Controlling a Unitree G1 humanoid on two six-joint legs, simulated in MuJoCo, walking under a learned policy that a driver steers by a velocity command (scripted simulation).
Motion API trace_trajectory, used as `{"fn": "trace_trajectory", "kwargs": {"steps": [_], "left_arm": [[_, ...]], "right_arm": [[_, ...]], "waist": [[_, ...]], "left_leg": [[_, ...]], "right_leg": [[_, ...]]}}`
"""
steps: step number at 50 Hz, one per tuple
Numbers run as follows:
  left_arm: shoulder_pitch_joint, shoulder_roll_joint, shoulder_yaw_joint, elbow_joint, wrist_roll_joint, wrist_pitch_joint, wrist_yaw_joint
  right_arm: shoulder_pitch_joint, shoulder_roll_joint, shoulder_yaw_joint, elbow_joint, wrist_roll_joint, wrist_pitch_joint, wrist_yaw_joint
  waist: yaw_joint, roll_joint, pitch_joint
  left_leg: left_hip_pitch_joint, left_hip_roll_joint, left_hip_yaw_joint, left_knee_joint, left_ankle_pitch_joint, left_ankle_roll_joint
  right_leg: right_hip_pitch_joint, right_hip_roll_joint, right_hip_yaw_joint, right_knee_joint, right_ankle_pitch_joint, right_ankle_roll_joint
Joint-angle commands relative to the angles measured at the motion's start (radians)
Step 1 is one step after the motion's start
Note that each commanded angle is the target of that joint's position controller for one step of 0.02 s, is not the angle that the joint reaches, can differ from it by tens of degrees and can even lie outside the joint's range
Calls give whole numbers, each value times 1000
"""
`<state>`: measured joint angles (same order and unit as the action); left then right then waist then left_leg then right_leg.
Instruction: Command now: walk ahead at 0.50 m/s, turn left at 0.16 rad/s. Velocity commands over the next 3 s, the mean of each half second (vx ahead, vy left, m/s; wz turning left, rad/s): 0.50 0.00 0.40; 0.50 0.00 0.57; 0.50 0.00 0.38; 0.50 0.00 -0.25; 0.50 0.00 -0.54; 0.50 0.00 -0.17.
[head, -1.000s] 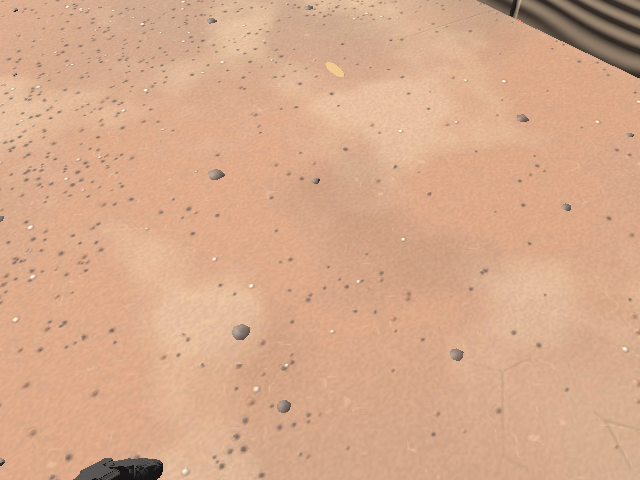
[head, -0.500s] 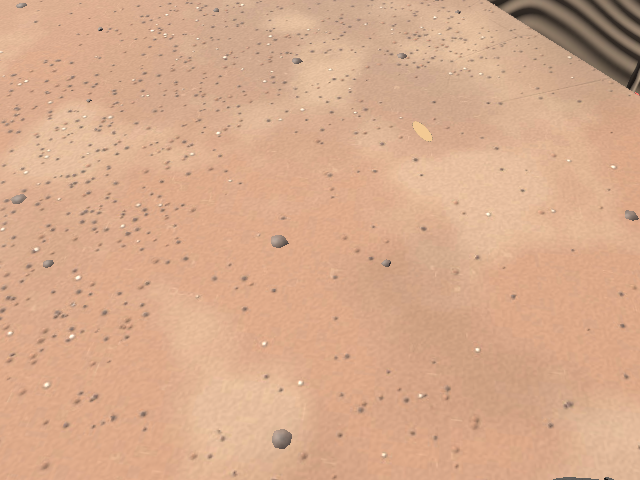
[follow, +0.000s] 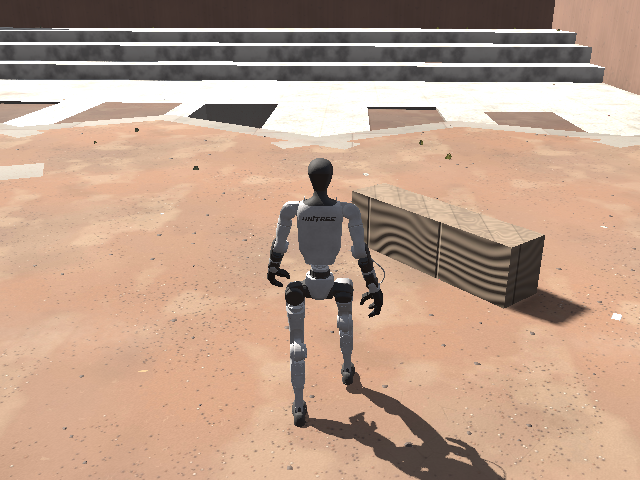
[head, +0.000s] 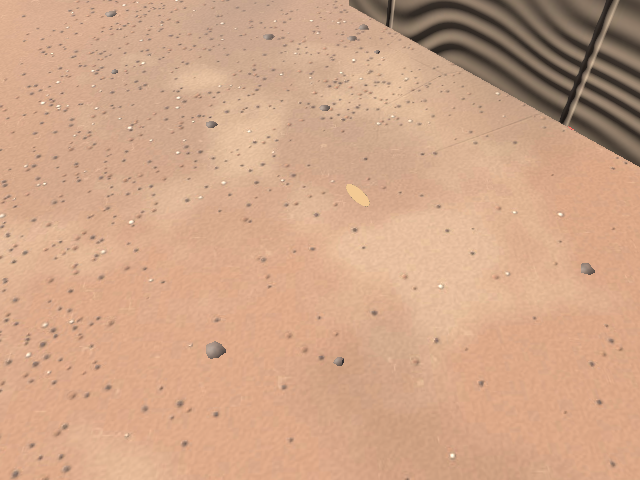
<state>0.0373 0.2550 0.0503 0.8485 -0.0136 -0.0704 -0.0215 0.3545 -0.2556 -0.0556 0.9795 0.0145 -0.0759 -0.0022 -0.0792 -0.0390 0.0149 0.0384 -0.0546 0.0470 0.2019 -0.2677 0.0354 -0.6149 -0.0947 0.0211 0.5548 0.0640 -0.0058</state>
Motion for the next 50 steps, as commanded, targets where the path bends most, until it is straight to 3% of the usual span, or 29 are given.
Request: {"fn": "trace_trajectory", "kwargs": {"steps": [1, 2, 3, 4, 5, 6, 7, 8, 9, 10, 12, 16, 20, 24, 26, 29, 30, 31, 32, 33, 34, 35, 36, 37, 38, 40, 43, 46, 50], "left_arm": [[-103, 91, 17, -92, -3, -28, -14], [-69, 108, 23, -85, -3, -32, -15], [11, 132, 36, -65, -2, -37, -12], [171, 180, 62, -16, 2, -39, -3], [352, 254, 82, 14, 19, -39, 7], [393, 304, 91, 39, 16, -29, 3], [379, 197, 63, 25, 12, -30, 4], [299, 152, 49, 13, 12, -33, 8], [223, 132, 41, 3, 16, -37, 9], [174, 106, 35, 2, 20, -40, 8], [132, 77, 29, 10, 30, -46, 9], [147, 116, 44, 34, 31, -51, 24], [166, 143, 52, 43, 30, -40, 40], [230, 170, 62, 61, 13, -21, 47], [252, 183, 68, 70, 2, -6, 46], [223, 223, 81, 59, -13, 15, 49], [203, 232, 83, 52, -17, 24, 50], [191, 223, 77, 45, -18, 27, 51], [214, 150, 52, 20, 21, 19, 49], [262, 45, 20, -39, 26, -18, 39], [148, 135, 34, -55, -18, -59, 25], [94, 147, 37, -74, -43, -79, 18], [97, 139, 37, -56, -25, -86, 25], [104, 154, 48, -43, 3, -80, 33], [122, 159, 54, -37, 9, -66, 31], [119, 138, 53, -45, 20, -43, 31], [15, 109, 44, -83, 28, -30, 36], [-82, 85, 33, -113, 20, -36, 24], [-168, 99, 28, -155, 6, -49, 7]], "right_arm": [[34, -178, -41, -14, 9, 9, -11], [22, -189, -46, -17, 10, 14, -12], [-3, -194, -47, -24, 10, 19, -13], [-11, -168, -37, -31, 5, 21, -12], [-2, -111, -15, -59, -15, 21, -12], [139, 15, 17, -58, -2, 4, -6], [79, -104, -10, -47, 19, -9, -5], [-10, -154, -27, -77, 38, -15, -5], [-52, -146, -28, -85, 36, -13, -12], [-68, -134, -35, -86, 24, -8, -15], [-34, -88, -38, -81, 25, 18, -12], [-97, -60, -40, -124, 16, 51, -9], [-194, -49, -34, -160, 8, 43, 14], [-331, -38, -20, -219, 5, 41, 39], [-364, -46, -21, -247, 7, 44, 51], [-298, -95, -44, -261, 9, 50, 59], [-191, -129, -65, -239, 13, 52, 58], [-22, -190, -100, -193, 16, 54, 46], [91, -294, -131, -166, 18, 64, 22], [20, -352, -128, -203, 15, 48, 26], [41, -264, -100, -214, 5, 32, 37], [13, -213, -86, -208, 0, 17, 37], [-55, -178, -76, -218, 4, 7, 37], [-120, -141, -65, -233, 1, 3, 33], [-151, -125, -57, -250, -8, 3, 28], [-138, -145, -60, -251, -4, -1, 15], [-83, -182, -68, -240, 1, -1, -7], [-49, -176, -66, -231, 3, 8, -16], [9, -174, -66, -205, 10, 15, -17]], "waist": [[28, 99, 68], [51, 112, 49], [102, 120, 4], [171, 103, -102], [227, -4, -270], [159, -285, -394], [195, -178, -350], [186, -131, -209], [156, -65, -132], [131, -51, -76], [85, -73, -43], [71, -26, 18], [92, -11, 44], [141, 11, 85], [142, 2, 93], [73, -45, 21], [8, -47, -36], [-78, -17, -123], [-85, 172, -195], [31, 328, -307], [-38, 175, -314], [-28, 144, -194], [19, 56, -114], [56, 52, -87], [84, 68, -76], [97, 65, -63], [70, 68, -20], [32, 109, 2], [-3, 127, 17]], "left_leg": [[-1, 314, -166, 9, 336, 146], [5, 318, -179, 47, 394, 138], [-9, 297, -170, 132, 521, 122], [-75, 237, -136, 308, 579, 94], [-274, 158, -85, 620, 328, 55], [-647, -3, -64, 943, -281, -5], [-730, 48, -188, 1062, -322, 5], [-786, 93, -174, 1084, -234, 18], [-756, 140, -153, 1060, -146, 18], [-721, 169, -153, 1017, -85, 17], [-633, 201, -156, 971, -28, 16], [-712, 215, -156, 867, 86, -6], [-711, 200, -108, 647, 269, -15], [-721, 180, -37, 501, 293, 3], [-728, 166, -13, 462, 235, 23], [-574, 81, 64, 452, 87, 76], [-437, 36, 89, 432, 68, 104], [-184, -7, 78, 366, 124, 143], [86, 168, -217, 337, 135, 207], [321, 372, -830, 140, -103, 408], [324, 389, -855, 48, -130, 372], [237, 359, -705, 58, -63, 330], [85, 310, -574, 67, 55, 290], [-35, 269, -480, 63, 150, 261], [-109, 246, -438, 42, 209, 253], [-179, 229, -396, 16, 302, 260], [-222, 194, -333, 0, 335, 243], [-262, 145, -292, 9, 245, 195], [-225, 169, -352, 55, 182, 173]], "right_leg": [[9, 17, 12, -63, -65, -22], [69, 31, 4, -71, -102, -30], [195, 58, -21, -94, -121, -45], [430, 62, -29, -88, -109, -73], [744, -119, 157, -47, -110, -131], [1043, -336, 589, -164, -321, -266], [982, -308, 632, -237, -457, -233], [857, -283, 484, -261, -449, -190], [721, -253, 378, -292, -366, -172], [614, -225, 291, -327, -293, -165], [507, -186, 162, -383, -213, -155], [476, -188, 15, -438, -98, -173], [504, -160, -122, -452, -38, -155], [600, -184, -196, -434, -1, -144], [676, -205, -217, -390, 72, -133], [730, -213, -257, -203, 503, -102], [710, -196, -273, -47, 611, -86], [604, -153, -293, 182, 547, -48], [323, -86, -294, 519, 26, 4], [-54, 142, -103, 821, -663, 54], [-163, 99, 66, 868, -636, 25], [-218, 55, 54, 826, -551, -6], [-166, 6, 58, 732, -469, -14], [-85, -25, 62, 639, -418, -10], [-22, -40, 67, 599, -384, -4], [16, -35, 51, 512, -348, 26], [-18, -4, 34, 314, -193, 65], [39, 43, 28, 94, -7, 69], [85, 76, 40, -38, 48, 52]]}}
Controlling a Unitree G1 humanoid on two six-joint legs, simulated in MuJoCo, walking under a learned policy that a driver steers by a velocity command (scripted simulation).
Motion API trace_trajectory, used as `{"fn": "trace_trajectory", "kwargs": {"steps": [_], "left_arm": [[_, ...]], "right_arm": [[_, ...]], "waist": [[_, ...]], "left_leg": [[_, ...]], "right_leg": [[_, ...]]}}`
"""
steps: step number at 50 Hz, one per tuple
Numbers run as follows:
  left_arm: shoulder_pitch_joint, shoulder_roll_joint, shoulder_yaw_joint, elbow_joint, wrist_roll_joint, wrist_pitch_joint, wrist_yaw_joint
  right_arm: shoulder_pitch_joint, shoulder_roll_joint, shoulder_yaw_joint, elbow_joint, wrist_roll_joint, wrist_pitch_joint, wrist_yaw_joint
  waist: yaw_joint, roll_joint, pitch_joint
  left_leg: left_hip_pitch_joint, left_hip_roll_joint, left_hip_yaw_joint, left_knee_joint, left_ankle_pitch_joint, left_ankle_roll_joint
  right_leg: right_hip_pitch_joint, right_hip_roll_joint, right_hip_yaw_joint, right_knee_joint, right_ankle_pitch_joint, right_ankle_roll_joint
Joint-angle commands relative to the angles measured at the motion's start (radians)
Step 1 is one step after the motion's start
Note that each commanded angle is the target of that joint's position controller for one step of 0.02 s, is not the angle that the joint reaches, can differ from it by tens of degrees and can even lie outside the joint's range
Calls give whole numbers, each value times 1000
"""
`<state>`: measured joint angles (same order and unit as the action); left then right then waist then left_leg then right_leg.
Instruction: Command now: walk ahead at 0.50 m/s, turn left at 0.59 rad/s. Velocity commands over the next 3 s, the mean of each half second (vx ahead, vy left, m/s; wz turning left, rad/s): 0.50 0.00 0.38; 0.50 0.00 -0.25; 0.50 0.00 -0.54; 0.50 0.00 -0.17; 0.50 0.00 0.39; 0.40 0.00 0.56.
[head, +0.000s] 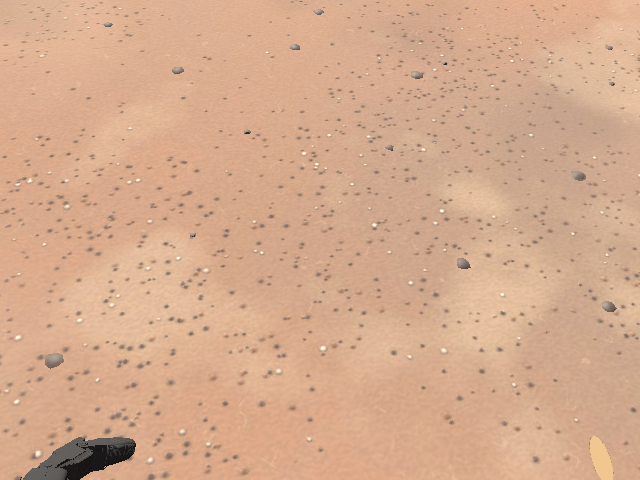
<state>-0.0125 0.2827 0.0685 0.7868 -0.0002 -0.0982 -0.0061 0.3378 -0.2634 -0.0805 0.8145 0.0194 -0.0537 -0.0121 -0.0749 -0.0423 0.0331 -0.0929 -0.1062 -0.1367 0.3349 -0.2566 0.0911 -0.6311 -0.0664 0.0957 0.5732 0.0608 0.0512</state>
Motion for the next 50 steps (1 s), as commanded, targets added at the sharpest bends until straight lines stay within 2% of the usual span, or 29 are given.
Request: {"fn": "trace_trajectory", "kwargs": {"steps": [1, 4, 5, 6, 7, 8, 9, 10, 11, 12, 13, 14, 18, 21, 25, 28, 29, 30, 31, 32, 33, 34, 35, 36, 37, 39, 42, 46, 50], "left_arm": [[-123, 82, 12, -99, -8, -26, -13], [-76, 116, 21, -96, -10, -42, -22], [-3, 130, 29, -77, -9, -48, -20], [116, 164, 45, -51, 4, -53, -14], [286, 220, 59, -34, 16, -52, -6], [366, 280, 73, 6, 24, -36, -12], [347, 181, 51, -5, -6, -33, -19], [301, 114, 34, -13, -10, -27, -17], [250, 103, 26, -17, 2, -19, -18], [221, 92, 21, -11, 10, -15, -18], [211, 76, 13, -6, 18, -16, -17], [212, 70, 11, 3, 16, -19, -18], [241, 127, 25, 34, -6, -25, -13], [262, 153, 29, 47, -14, -12, -6], [345, 172, 29, 83, -26, 5, -7], [371, 186, 31, 106, -34, 22, -4], [361, 195, 31, 108, -36, 28, -2], [354, 189, 26, 107, -37, 32, 0], [348, 155, 11, 95, -25, 29, 1], [405, 54, -22, 58, -1, 15, -3], [430, 49, -27, 66, -18, 0, -2], [366, 146, 3, 57, -46, -5, -4], [311, 149, 6, 40, -51, -3, -4], [290, 137, 8, 40, -42, 5, 0], [300, 127, 15, 47, -32, 20, 4], [331, 80, 10, 56, -32, 48, 4], [286, 64, 13, 30, -28, 65, 5], [182, 42, 4, -7, -20, 57, -18], [42, 26, -11, -71, -17, 55, -42]], "right_arm": [[36, -162, -40, -36, 6, -4, -9], [34, -166, -43, -39, 2, 9, -18], [18, -160, -40, -47, 1, 12, -18], [0, -128, -28, -62, -3, 11, -14], [1, -82, -8, -87, -21, 9, -10], [159, -22, 8, -107, 13, -2, -9], [166, -122, -4, -73, 25, -5, -12], [60, -169, -15, -79, 19, -4, -10], [-8, -161, -15, -92, 7, -3, -12], [-54, -148, -17, -108, -5, -7, -10], [-56, -130, -17, -112, -3, -8, -4], [-46, -109, -14, -112, 2, -6, -1], [-122, -62, 9, -147, -13, -4, 7], [-215, -46, 23, -166, -11, -15, 20], [-330, -59, 27, -197, 0, -21, 34], [-358, -86, 19, -217, 1, -25, 44], [-311, -105, 9, -208, -1, -28, 43], [-202, -138, -11, -174, -7, -29, 39], [-39, -195, -38, -133, -16, -29, 28], [101, -300, -62, -118, -39, -20, 14], [128, -265, -51, -106, -30, -14, 17], [73, -199, -29, -107, -24, -16, 19], [6, -160, -16, -111, -19, -20, 19], [-61, -123, -4, -111, -21, -26, 24], [-110, -95, 2, -110, -24, -36, 27], [-150, -88, -2, -97, -33, -54, 29], [-140, -106, -11, -68, -43, -67, 18], [-116, -135, -19, -41, -38, -63, 2], [-41, -168, -31, -5, -22, -43, -7]], "waist": [[-8, 131, -4], [25, 167, -18], [65, 180, -45], [124, 165, -131], [189, 62, -286], [111, -301, -389], [130, -209, -325], [157, -102, -190], [143, -21, -109], [126, -9, -53], [102, -24, -41], [89, -47, -43], [89, -35, -27], [117, -29, -14], [156, -35, 4], [137, -50, 16], [96, -52, -5], [34, -39, -66], [-40, -11, -175], [-55, 196, -346], [-51, 312, -434], [-50, 214, -280], [-23, 192, -178], [9, 159, -107], [43, 177, -67], [82, 168, -41], [92, 115, -12], [65, 93, 19], [9, 65, 67]], "left_leg": [[-56, 231, -194, -46, 171, 114], [15, 260, -269, 49, 241, 101], [10, 242, -271, 103, 307, 86], [-34, 186, -235, 242, 365, 56], [-177, 117, -149, 522, 205, 16], [-544, -16, -42, 833, -328, -54], [-658, 68, -77, 959, -322, -60], [-683, 100, -60, 976, -227, -64], [-649, 131, -22, 954, -159, -65], [-629, 155, -18, 902, -114, -63], [-582, 178, -16, 860, -91, -56], [-554, 187, -3, 817, -85, -55], [-576, 221, 55, 607, 1, -78], [-524, 213, 95, 412, 171, -85], [-464, 176, 131, 263, 252, -84], [-421, 158, 133, 195, 180, -50], [-334, 139, 146, 160, 170, -36], [-166, 115, 163, 124, 176, -14], [89, 169, 111, 149, 193, 20], [473, 446, -242, 154, 149, 135], [502, 548, -538, 13, 8, 209], [377, 507, -431, -17, -66, 168], [251, 466, -295, -43, -63, 133], [130, 424, -199, -88, -25, 115], [40, 390, -118, -128, 27, 97], [-58, 371, -18, -186, 122, 95], [-57, 370, 98, -212, 252, 100], [-29, 344, 234, -226, 302, 75], [80, 379, 295, -210, 337, 66]], "right_leg": [[99, 51, -26, -81, 30, -12], [159, 62, -23, -115, -97, -43], [257, 73, -43, -144, -107, -64], [451, 39, -27, -145, -92, -103], [734, -130, 138, -111, -146, -162], [1027, -343, 627, -217, -359, -327], [995, -345, 708, -264, -568, -314], [865, -294, 538, -283, -558, -271], [727, -250, 411, -301, -442, -248], [623, -220, 333, -321, -328, -250], [562, -188, 263, -342, -247, -244], [535, -172, 219, -361, -203, -248], [514, -180, 120, -429, -82, -285], [498, -142, 19, -446, -41, -258], [541, -153, -19, -423, -32, -235], [602, -195, 0, -368, 25, -213], [600, -190, -5, -310, 117, -199], [571, -153, -35, -185, 241, -176], [452, -100, -71, 23, 195, -140], [101, 22, -140, 414, -190, -69], [-56, 83, -33, 618, -651, -60], [-139, 28, 16, 702, -610, -71], [-151, -16, -7, 686, -523, -79], [-119, -45, -16, 638, -448, -75], [-69, -71, -7, 594, -390, -70], [3, -81, -5, 575, -321, -57], [-55, -77, 20, 502, -206, -42], [-47, -58, -23, 267, -8, -45], [-74, -44, -90, 119, -1, -74]]}}
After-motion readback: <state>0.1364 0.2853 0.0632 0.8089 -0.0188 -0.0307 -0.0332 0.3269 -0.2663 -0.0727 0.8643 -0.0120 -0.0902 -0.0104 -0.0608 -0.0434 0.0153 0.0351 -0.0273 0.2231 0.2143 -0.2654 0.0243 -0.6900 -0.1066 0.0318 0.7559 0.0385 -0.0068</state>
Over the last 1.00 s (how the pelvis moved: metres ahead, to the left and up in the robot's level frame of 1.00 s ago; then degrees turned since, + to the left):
0.53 0.11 0.00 32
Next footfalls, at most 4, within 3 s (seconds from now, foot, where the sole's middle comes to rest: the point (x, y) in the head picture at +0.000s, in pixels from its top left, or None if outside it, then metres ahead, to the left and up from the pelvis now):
0.12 right None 0.27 -0.14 -0.78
0.62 left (210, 479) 0.48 0.17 -0.78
1.16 right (313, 339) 0.79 -0.06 -0.78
1.62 left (253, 233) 1.12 0.08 -0.78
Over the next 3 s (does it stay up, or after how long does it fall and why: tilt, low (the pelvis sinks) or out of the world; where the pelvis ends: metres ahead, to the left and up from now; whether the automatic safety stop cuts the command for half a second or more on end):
stays up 1.60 -0.11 0.00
